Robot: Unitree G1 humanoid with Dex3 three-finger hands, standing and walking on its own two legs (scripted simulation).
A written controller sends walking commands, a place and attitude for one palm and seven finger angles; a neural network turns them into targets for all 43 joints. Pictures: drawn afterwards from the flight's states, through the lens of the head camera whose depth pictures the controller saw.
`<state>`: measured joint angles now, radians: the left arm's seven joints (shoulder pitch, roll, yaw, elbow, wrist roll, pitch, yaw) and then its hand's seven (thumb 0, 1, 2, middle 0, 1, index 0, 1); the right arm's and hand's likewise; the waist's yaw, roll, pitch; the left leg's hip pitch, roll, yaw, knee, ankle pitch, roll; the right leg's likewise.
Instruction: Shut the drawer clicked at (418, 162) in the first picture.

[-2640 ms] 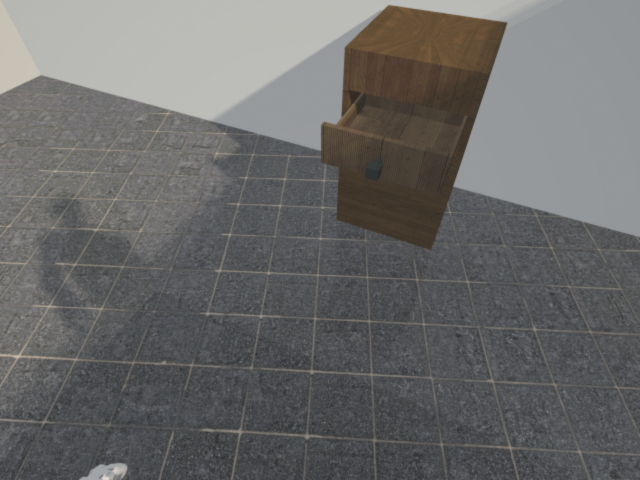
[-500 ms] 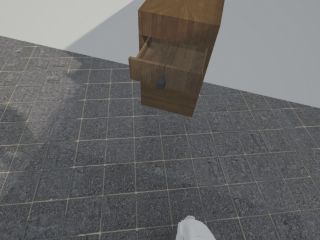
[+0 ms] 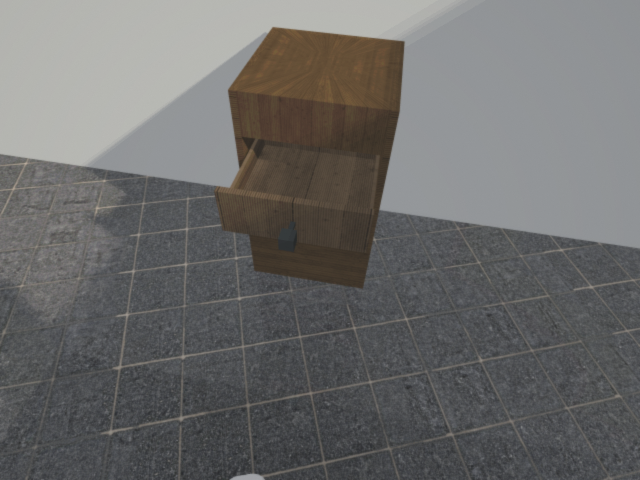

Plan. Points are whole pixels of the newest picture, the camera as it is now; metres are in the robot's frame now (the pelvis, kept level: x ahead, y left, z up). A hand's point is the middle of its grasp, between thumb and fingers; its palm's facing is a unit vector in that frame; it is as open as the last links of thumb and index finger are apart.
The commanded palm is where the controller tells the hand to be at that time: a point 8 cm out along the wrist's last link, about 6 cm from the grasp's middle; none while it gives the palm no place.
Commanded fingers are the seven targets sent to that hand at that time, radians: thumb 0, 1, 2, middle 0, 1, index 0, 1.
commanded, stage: turn to face it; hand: left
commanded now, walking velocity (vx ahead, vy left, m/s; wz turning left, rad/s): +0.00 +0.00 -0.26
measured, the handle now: (289, 234) +0.69 +0.12 -0.22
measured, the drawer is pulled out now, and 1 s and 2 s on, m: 0.23 0.23 0.23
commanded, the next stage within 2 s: take the last steps up to it in 0.02 s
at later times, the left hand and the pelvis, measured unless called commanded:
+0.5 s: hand out of the picture +0.12 +0.17 -0.17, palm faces -0.11 -0.97 -0.20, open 7.3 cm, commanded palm none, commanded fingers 0.00 0.90 0.90 -0.20 -0.30 -0.20 -0.30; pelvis +0.05 -0.02 +0.00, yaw -6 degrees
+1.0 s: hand out of the picture +0.14 +0.15 -0.19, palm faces -0.03 -0.99 -0.12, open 7.3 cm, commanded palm none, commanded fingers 0.00 0.90 0.90 -0.20 -0.30 -0.20 -0.30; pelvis +0.20 -0.01 -0.01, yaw -7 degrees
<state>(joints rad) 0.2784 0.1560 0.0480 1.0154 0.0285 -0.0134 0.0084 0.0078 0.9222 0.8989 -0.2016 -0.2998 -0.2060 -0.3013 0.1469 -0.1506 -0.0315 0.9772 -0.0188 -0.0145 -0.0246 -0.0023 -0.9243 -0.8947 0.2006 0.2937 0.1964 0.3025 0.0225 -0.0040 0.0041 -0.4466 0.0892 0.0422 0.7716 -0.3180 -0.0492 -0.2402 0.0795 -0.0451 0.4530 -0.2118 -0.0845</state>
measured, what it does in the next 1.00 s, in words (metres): walks ahead: left foot, then right foot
